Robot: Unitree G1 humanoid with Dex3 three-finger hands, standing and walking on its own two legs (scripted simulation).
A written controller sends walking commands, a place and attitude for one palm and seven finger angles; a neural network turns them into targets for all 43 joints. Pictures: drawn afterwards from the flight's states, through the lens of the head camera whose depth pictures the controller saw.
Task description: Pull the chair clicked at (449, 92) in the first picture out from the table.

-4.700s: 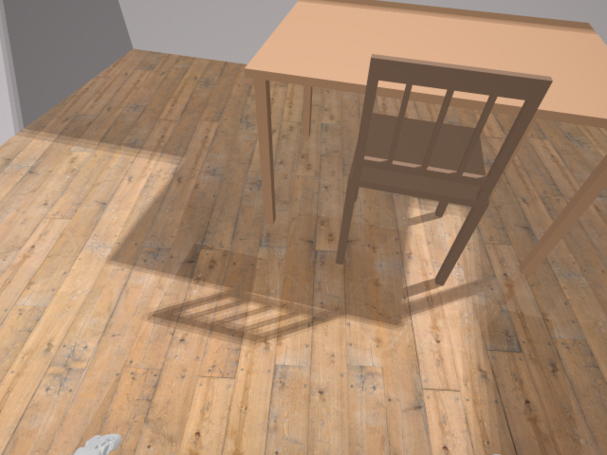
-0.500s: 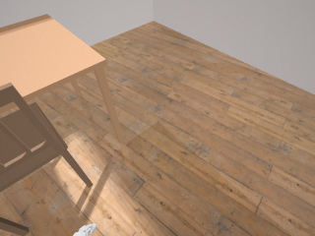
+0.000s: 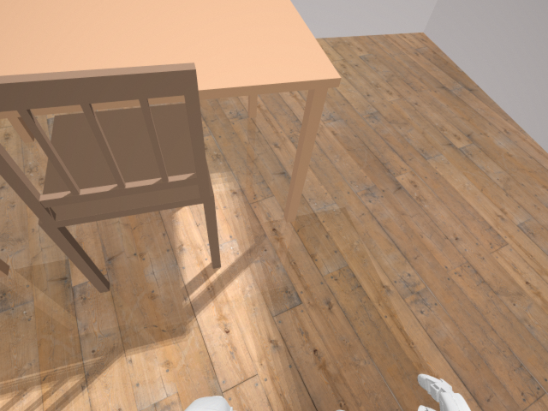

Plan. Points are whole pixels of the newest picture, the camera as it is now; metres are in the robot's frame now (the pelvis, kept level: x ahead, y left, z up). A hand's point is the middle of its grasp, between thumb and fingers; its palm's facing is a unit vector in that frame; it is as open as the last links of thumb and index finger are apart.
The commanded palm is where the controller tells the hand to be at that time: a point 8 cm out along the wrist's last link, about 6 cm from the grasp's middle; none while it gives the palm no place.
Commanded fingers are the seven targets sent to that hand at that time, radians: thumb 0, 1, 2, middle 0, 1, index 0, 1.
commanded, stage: turn to face it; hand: left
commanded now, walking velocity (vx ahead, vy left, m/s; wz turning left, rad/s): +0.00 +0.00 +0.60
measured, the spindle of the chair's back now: (105, 149) +0.59 +0.42 -0.08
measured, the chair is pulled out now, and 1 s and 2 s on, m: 0.00 0.00 0.00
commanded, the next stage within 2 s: take the last steps up to it in 0.58 s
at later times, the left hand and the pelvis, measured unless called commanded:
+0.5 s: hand out of the picture +0.08 +0.19 -0.13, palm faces +0.24 -0.93 -0.29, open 7.4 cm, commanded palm none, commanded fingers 0.00 0.90 0.90 -0.20 -0.30 -0.20 -0.30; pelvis +0.00 -0.03 +0.01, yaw +13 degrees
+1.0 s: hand out of the picture -0.13 +0.13 -0.15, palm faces +0.50 -0.84 -0.22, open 7.4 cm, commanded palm none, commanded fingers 0.00 0.90 0.90 -0.20 -0.30 -0.20 -0.30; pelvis +0.01 -0.01 +0.02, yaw +24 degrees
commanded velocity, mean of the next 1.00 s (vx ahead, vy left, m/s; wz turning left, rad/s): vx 0.10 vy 0.01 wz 0.26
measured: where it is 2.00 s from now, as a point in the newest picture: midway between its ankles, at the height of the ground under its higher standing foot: (231, 385)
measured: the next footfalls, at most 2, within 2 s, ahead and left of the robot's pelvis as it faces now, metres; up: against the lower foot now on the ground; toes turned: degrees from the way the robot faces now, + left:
right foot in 0.48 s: +0.06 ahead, -0.12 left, +0.00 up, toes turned +12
left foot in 1.04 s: -0.01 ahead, +0.11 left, +0.00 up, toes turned +27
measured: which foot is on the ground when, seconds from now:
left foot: down 0.00-0.48, up 0.50-1.00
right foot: up 0.00-0.46, down 0.48-1.00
